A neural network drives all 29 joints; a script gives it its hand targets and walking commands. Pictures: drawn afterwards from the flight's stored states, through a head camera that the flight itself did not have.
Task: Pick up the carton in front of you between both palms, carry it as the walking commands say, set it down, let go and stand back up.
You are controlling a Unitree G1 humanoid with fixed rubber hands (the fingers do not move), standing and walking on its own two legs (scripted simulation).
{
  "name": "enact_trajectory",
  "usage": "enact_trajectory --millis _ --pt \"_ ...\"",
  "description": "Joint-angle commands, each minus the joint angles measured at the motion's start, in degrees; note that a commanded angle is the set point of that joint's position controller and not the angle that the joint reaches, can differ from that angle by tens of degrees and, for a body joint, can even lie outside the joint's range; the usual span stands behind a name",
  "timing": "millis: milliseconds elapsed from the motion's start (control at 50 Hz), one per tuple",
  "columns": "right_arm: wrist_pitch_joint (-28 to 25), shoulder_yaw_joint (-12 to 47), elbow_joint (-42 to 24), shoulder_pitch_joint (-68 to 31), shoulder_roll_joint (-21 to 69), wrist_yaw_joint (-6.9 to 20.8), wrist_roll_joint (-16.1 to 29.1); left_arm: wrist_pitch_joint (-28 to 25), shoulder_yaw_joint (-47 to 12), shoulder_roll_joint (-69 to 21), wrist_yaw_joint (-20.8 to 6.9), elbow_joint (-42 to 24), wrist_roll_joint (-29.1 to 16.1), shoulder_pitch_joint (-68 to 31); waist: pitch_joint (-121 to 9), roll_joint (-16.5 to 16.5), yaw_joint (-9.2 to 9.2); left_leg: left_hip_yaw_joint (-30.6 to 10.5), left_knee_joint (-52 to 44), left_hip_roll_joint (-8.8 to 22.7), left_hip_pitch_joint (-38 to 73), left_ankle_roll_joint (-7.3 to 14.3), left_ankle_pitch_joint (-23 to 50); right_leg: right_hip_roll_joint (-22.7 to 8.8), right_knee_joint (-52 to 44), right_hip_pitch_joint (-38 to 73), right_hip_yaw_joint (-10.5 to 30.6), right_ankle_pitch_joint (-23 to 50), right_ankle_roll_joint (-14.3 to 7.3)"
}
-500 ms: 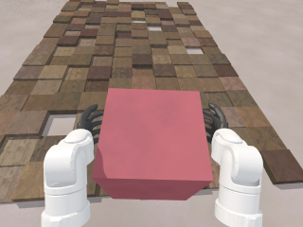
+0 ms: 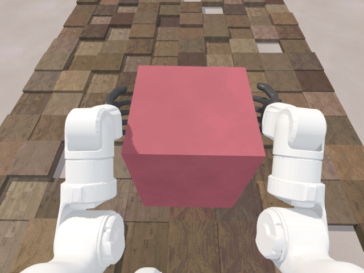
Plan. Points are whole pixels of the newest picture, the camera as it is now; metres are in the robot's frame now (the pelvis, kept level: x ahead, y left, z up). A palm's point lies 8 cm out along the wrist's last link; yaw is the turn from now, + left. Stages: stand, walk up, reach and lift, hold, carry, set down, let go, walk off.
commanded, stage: carry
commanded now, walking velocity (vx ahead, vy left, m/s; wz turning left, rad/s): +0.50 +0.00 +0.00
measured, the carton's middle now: (189, 143) +0.39 +0.01 +0.06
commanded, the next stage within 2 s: none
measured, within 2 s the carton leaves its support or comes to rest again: neither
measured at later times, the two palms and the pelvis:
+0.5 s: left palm (155, 11) +0.71 +0.11 +0.18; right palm (275, 25) +0.66 -0.19 +0.18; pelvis +0.29 +0.03 +0.07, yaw -2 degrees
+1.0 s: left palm out of the picture +0.80 +0.17 +0.18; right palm out of the picture +0.83 -0.13 +0.19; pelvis +0.45 +0.00 +0.06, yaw +0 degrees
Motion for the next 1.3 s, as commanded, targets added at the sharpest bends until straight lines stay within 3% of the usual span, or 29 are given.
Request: enact_trajectory --millis 0,120,160,200,220,240,260,280,300,340,380,420,460,500,540,560,580,600,620,640,660,740,920,960,980,1000,1040,1180,1280 --pt "-0.59 34.43 -8.51 -40.97 64.91 11.19 22.03 -2.49 -33.36 -62.22 -12.6 -16.96 -28.24 -50.11 -36.74 -6.37 1.88 -1.66 4.67 2.05 -21.25 0.89 2.41 -16.7 -7.67 45.15 24.39 28.8 -6.54" --pt "-2.45 38.07 -17.17 -33.07 58.34 8.76 17.16 -3.36 -38.83 -57.15 -11.66 -27.68 -27.45 -45.25 -35.91 -7.82 2.59 3.24 -6.19 0.94 -26.9 1.61 4.95 -13.61 -6.61 46.91 16.4 39.82 -6.66" --pt "-2.59 39.59 -16.95 -31.49 56.14 8.74 16.63 -3.36 -40.71 -55.28 -12.11 -26.48 -27.29 -43.21 -33.36 -7.75 1.66 5.42 -22.98 -0.39 -17.65 1.35 14.2 -10.1 -6.79 40.65 10.59 44.56 -5.2" --pt "-2.4 40.78 -15.32 -29.42 54.93 9.23 16.75 -3.25 -41.78 -54.06 -12.76 -22.92 -27.11 -40.07 -33.15 -9.43 0.73 11.99 -38.8 -5.53 -4.0 1.17 22.43 -6.33 -2.7 36.18 4.82 56.53 -2.3" --pt "-2.23 41.32 -14.4 -28.82 54.98 9.73 17.15 -3.26 -41.81 -53.73 -13.01 -21.24 -26.86 -38.76 -35.12 -10.68 -2.17 16.42 -41.35 -9.32 8.73 1.78 24.82 -7.18 2.6 30.65 3.78 65.96 -1.53" --pt "-2.3 41.74 -13.36 -28.88 54.88 10.39 17.58 -3.21 -41.92 -53.68 -13.33 -20.09 -26.39 -38.88 -39.86 -8.9 -6.29 14.15 -45.51 -6.08 22.97 3.7 37.11 -5.8 12.24 25.39 1.48 61.02 1.51" --pt "-3.0 41.43 -11.31 -27.33 54.25 10.78 17.46 -3.04 -41.23 -54.5 -13.63 -19.59 -26.64 -39.33 -49.75 1.95 -9.83 -8.2 -40.39 6.96 47.74 14.19 53.66 -2.47 31.82 5.24 6.05 45.0 7.58" --pt "-3.56 41.98 -10.46 -26.07 57.26 11.12 19.23 -2.82 -41.33 -54.27 -13.88 -20.66 -26.38 -40.16 -51.29 21.36 -12.71 -25.12 -45.34 16.41 58.98 20.22 83.42 7.05 48.85 -12.01 6.66 -14.71 10.24" --pt "-3.45 42.37 -12.96 -25.44 58.0 11.41 20.93 -3.03 -40.19 -55.5 -13.75 -19.29 -25.61 -39.05 -50.82 17.35 -12.87 -23.19 -42.11 16.32 62.93 19.42 86.74 6.87 56.93 -19.14 14.71 -19.37 8.2" --pt "-4.04 44.76 -20.2 -30.77 62.22 11.93 23.81 -3.82 -36.68 -54.03 -12.97 -21.4 -22.2 -37.61 -44.26 5.2 -11.88 -20.64 -43.91 16.05 59.04 12.77 71.84 2.64 49.72 -26.12 15.03 -17.56 4.24" --pt "-4.64 47.52 -26.24 -36.06 64.0 12.09 27.27 -4.45 -35.1 -52.43 -11.63 -22.81 -19.22 -35.97 -40.34 0.78 -10.4 -17.18 -46.92 14.02 53.16 10.25 62.69 0.23 35.93 -22.54 13.46 -13.48 4.47" --pt "-4.87 48.8 -29.83 -39.1 63.14 12.17 29.44 -5.17 -34.46 -50.17 -10.5 -23.11 -16.58 -32.97 -39.42 0.12 -9.71 -14.57 -48.13 13.01 49.36 10.03 65.2 1.13 14.28 -15.44 11.09 -12.78 6.15" --pt "-4.43 49.4 -30.9 -39.97 61.42 12.67 30.64 -5.58 -33.84 -47.33 -9.57 -23.64 -14.57 -31.53 -40.98 5.46 -8.25 -8.36 -48.63 10.91 40.07 8.17 64.36 2.89 2.35 -1.04 8.82 0.28 6.45" --pt "-3.67 49.42 -28.01 -38.87 59.79 13.35 31.26 -5.34 -33.92 -45.08 -9.18 -23.88 -13.8 -31.89 -39.98 5.44 -5.47 -1.65 -48.43 7.81 29.1 5.04 54.41 3.57 -7.29 14.26 7.1 18.98 5.25" --pt "-2.81 49.05 -22.32 -36.92 58.3 13.72 30.35 -4.37 -34.27 -43.6 -9.68 -22.51 -13.96 -32.07 -37.04 2.46 -4.06 0.9 -45.07 4.01 22.72 2.21 37.48 0.36 -18.6 25.54 8.31 33.7 3.84" --pt "-2.26 48.68 -18.57 -36.23 57.23 13.8 29.53 -3.57 -34.0 -42.96 -10.27 -20.84 -14.45 -32.64 -33.73 -1.71 -2.84 1.88 -40.43 1.77 19.65 1.12 24.87 -2.35 -23.11 29.12 8.94 39.71 3.69" --pt "-1.5 47.7 -14.7 -35.91 55.88 13.73 28.79 -2.66 -33.4 -40.96 -10.77 -18.37 -14.44 -32.71 -32.97 -7.82 -3.12 1.62 -35.46 -0.65 10.71 -0.39 7.84 -7.11 -15.98 36.32 11.35 56.65 3.84" --pt "-0.16 45.5 -12.06 -36.07 55.05 13.77 28.54 -2.02 -32.26 -38.54 -11.1 -14.04 -13.8 -32.96 -37.57 -11.71 -2.17 -1.45 -35.04 -1.6 2.92 -3.29 -2.97 -17.83 -9.17 44.54 20.23 73.14 -4.59" --pt "0.91 44.12 -10.93 -37.95 54.37 13.78 28.64 -1.45 -32.18 -40.24 -11.38 -11.87 -15.03 -32.97 -39.41 -12.15 -0.4 -3.78 -30.75 -1.54 2.36 -3.09 -5.58 -19.28 -8.36 45.57 23.41 76.21 -6.69" --pt "1.69 43.02 -8.67 -39.08 56.17 13.91 28.53 -0.95 -31.72 -41.55 -11.6 -11.32 -15.86 -33.86 -39.7 -11.71 -0.39 -5.08 -29.06 -1.06 -2.19 -3.21 -4.32 -18.91 -8.22 48.59 23.3 72.96 -7.7" --pt "1.89 41.62 -7.55 -40.44 57.63 14.0 28.3 -0.51 -31.98 -44.19 -12.0 -11.53 -17.91 -36.36 -38.95 -8.4 -0.29 -4.99 -29.16 -0.74 -3.29 -3.78 -3.09 -16.89 -9.0 47.93 22.3 71.14 -5.99" --pt "1.82 37.19 -1.59 -38.75 63.23 13.58 24.14 0.28 -33.16 -53.91 -13.75 -11.36 -22.82 -44.34 -39.38 -7.05 -0.18 -3.0 -30.96 -2.1 -1.66 -4.62 5.37 -12.59 -10.05 44.83 17.98 67.83 -1.32" --pt "-2.22 33.38 6.61 -29.91 68.42 14.25 17.62 -4.63 -35.67 -66.41 -16.41 -4.38 -26.0 -42.73 -35.15 -6.73 0.89 -0.82 -48.42 -2.3 8.96 -3.54 18.42 -9.7 -7.1 31.2 14.01 48.15 -4.11" --pt "-3.58 33.66 6.04 -29.13 68.82 14.74 18.06 -6.23 -37.35 -67.78 -16.32 -4.82 -27.1 -42.61 -33.6 -5.86 -0.48 0.72 -62.92 -1.58 19.01 -2.99 32.64 -6.41 -3.27 24.4 11.79 37.15 -2.04" --pt "-4.47 33.98 5.59 -28.98 68.53 14.86 17.9 -6.86 -38.18 -68.25 -16.32 -5.55 -27.75 -43.24 -32.93 -4.36 -1.78 -1.4 -62.22 0.66 25.33 -2.06 39.11 -4.49 -3.25 18.59 10.81 28.5 0.09" --pt "-5.72 34.15 4.18 -29.72 66.87 14.74 17.43 -7.27 -39.15 -69.07 -16.44 -6.95 -28.78 -44.69 -33.26 2.72 -1.35 -6.09 -50.26 7.48 34.23 2.31 59.81 -3.01 -6.9 8.96 10.23 17.21 3.35" --pt "-6.71 34.99 2.88 -27.69 67.58 14.92 18.58 -8.32 -41.31 -69.54 -16.01 -8.4 -29.56 -45.28 -33.23 6.76 -3.46 -8.08 -48.64 10.76 39.39 4.56 70.32 -0.92 -10.39 4.6 8.15 1.45 5.12" --pt "-7.98 41.42 -7.7 -27.99 67.41 14.39 23.24 -9.94 -41.56 -67.21 -13.37 -9.43 -27.26 -34.57 -35.98 4.98 -4.14 -8.85 -48.56 8.89 41.42 4.24 71.12 1.49 -11.12 7.97 6.59 4.51 4.86" --pt "-6.69 44.38 -10.36 -28.18 65.46 14.64 25.55 -8.96 -40.36 -62.26 -11.83 -10.5 -24.15 -29.94 -35.83 2.25 -3.45 -7.05 -49.22 6.4 33.81 2.1 63.98 -0.13 -12.82 16.62 6.88 15.4 3.42"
